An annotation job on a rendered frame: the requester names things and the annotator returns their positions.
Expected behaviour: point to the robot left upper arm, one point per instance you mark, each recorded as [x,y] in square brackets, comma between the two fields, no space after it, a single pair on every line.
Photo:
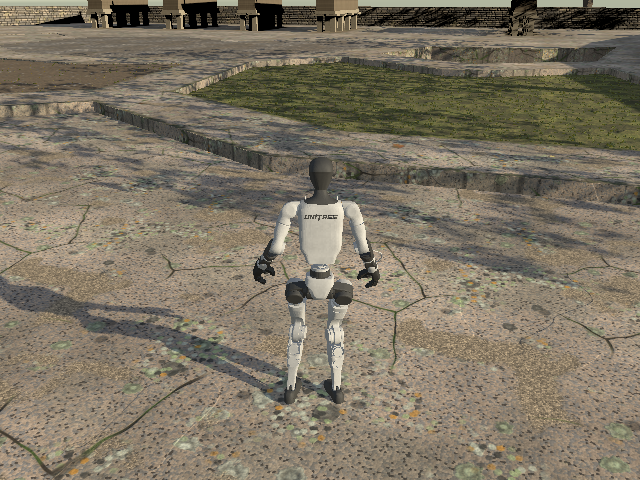
[289,210]

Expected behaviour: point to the right robot shin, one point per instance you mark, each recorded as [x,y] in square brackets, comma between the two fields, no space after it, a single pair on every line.
[335,358]

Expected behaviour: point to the right robot hand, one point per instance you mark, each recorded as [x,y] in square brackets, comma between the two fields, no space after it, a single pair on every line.
[365,274]

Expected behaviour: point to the robot left thigh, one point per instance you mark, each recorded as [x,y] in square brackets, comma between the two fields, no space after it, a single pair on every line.
[296,297]

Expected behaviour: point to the left robot forearm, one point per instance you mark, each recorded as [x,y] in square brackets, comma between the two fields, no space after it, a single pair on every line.
[266,258]

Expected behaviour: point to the left robot hand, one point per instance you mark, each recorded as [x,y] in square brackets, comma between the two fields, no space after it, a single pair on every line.
[257,273]

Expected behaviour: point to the right robot forearm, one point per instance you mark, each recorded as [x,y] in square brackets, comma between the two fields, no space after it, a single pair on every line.
[369,259]

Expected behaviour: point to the robot right upper arm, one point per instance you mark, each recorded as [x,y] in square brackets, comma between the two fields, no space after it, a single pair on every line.
[352,211]

